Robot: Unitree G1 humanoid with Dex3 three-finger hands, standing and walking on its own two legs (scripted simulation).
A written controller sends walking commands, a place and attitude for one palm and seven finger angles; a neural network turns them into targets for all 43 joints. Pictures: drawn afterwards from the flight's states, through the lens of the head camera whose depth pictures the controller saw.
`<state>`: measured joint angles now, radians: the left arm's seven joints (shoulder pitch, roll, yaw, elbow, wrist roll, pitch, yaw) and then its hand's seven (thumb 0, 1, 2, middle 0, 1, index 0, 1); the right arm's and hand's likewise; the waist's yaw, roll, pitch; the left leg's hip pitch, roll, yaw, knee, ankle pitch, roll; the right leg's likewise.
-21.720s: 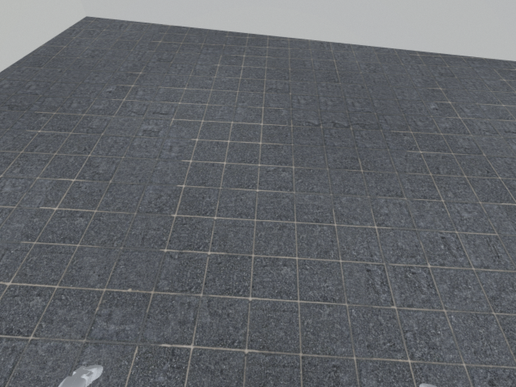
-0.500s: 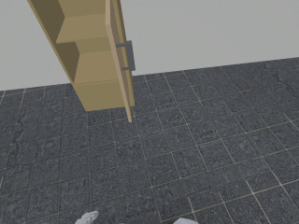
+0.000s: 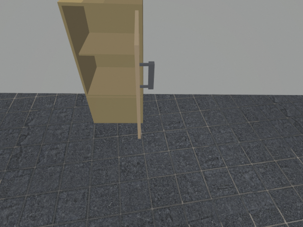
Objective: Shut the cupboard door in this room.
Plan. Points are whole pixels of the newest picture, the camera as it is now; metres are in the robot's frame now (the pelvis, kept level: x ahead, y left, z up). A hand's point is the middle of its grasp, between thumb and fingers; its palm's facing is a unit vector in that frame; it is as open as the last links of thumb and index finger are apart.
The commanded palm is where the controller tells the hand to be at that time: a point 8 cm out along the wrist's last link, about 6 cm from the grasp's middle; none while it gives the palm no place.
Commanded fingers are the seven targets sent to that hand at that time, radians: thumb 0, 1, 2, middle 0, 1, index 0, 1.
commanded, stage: look at it before walking up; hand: left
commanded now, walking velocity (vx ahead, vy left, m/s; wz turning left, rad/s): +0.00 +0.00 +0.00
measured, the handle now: (146, 76) +0.73 +0.10 -0.01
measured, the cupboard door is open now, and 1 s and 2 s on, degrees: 92 92 92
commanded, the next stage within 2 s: walk around to get in front in 0.92 s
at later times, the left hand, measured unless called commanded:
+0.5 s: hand out of the picture +0.02 +0.17 -0.18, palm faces +0.02 -0.98 -0.18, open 7.3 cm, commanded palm none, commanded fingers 0.00 0.90 0.90 -0.20 -0.30 -0.20 -0.30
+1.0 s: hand out of the picture +0.04 +0.18 -0.18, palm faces +0.02 -0.98 -0.18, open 7.4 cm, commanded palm none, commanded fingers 0.00 0.90 0.90 -0.20 -0.30 -0.20 -0.30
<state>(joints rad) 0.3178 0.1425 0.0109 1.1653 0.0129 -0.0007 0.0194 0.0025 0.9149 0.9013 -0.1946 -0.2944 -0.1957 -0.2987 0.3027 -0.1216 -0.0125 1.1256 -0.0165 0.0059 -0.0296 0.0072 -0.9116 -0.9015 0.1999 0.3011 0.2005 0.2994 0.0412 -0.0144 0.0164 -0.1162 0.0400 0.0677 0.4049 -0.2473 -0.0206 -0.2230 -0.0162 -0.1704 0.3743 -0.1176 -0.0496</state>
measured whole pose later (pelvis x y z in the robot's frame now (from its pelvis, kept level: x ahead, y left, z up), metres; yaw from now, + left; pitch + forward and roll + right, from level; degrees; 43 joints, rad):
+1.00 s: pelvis +0.05 +0.02 +0.00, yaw -1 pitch -1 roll +0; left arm 0.29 0.13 0.00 1.16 0.01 -0.02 0.04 0.01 0.92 0.90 -0.20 -0.29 -0.20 -0.30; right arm 0.30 -0.12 -0.01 1.15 -0.01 -0.02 -0.04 0.00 -0.91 -0.90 0.20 0.30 0.20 0.30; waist 0.01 0.01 0.04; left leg -0.04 0.03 0.10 0.38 -0.31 0.00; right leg -0.20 -0.02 -0.14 0.43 -0.21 -0.03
